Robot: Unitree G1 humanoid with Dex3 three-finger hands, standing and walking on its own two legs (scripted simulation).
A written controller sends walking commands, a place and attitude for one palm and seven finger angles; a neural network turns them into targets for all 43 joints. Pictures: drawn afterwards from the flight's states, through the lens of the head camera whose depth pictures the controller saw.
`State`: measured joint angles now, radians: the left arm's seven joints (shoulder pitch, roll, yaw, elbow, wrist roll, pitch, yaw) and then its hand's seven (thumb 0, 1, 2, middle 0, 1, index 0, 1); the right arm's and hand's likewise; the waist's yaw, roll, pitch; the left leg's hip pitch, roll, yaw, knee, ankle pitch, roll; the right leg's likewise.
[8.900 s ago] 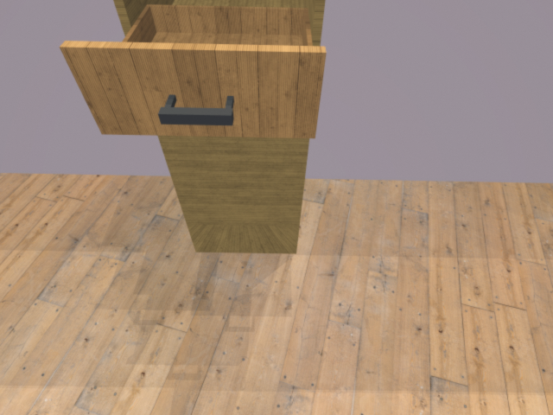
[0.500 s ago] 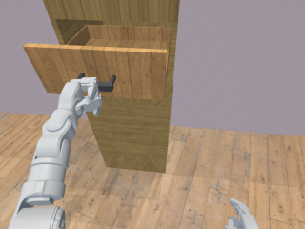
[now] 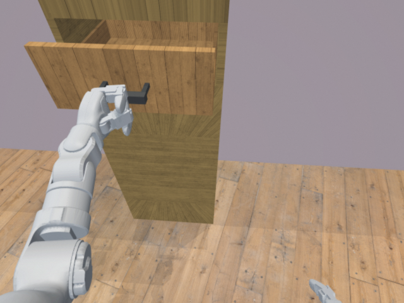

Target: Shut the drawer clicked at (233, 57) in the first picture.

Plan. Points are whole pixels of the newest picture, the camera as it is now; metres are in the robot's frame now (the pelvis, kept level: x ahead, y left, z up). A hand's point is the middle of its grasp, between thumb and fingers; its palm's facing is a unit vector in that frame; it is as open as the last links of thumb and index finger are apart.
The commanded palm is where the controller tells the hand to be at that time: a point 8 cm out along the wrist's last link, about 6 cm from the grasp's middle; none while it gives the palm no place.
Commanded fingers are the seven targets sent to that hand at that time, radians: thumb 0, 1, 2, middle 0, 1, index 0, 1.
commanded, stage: push the drawer shut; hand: left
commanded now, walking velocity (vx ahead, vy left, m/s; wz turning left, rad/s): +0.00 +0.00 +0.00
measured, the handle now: (122, 91) +0.49 +0.20 +0.18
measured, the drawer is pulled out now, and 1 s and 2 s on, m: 0.14 0.03 0.00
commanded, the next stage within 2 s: pull the fist back off the drawer in 1.46 s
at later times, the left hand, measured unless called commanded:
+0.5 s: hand (134, 97) +0.47 +0.16 +0.18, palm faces -0.03 -1.00 +0.01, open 3.2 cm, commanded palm +0.47 +0.21 +0.18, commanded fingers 0.00 0.90 0.90 -1.40 -1.60 -1.40 -1.60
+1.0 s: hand (143, 81) +0.53 +0.16 +0.18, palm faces -0.03 -1.00 +0.01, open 3.3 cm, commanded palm +0.53 +0.20 +0.18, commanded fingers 0.00 0.90 0.90 -1.40 -1.60 -1.40 -1.60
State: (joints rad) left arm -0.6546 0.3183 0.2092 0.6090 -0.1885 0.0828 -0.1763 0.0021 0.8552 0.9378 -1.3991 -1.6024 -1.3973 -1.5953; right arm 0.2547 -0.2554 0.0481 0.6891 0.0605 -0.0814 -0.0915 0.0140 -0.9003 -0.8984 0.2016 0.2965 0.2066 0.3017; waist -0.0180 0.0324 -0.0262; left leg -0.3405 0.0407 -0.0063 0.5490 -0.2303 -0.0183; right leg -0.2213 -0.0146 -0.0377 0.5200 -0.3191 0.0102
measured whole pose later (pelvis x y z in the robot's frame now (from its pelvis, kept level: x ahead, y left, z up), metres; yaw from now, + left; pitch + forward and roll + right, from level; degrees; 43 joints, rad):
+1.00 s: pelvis +0.00 +0.01 -0.01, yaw -2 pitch +11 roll -2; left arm -1.14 0.51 0.34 1.24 -0.07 -0.14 -0.19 0.03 0.89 0.95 -1.40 -1.60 -1.40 -1.60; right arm 0.44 -0.27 0.02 0.74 0.01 -0.07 -0.05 0.01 -0.90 -0.90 0.20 0.30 0.21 0.30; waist -0.15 0.03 -0.05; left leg -0.59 0.06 0.01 0.66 -0.27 0.00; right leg -0.46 0.00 -0.01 0.59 -0.33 0.03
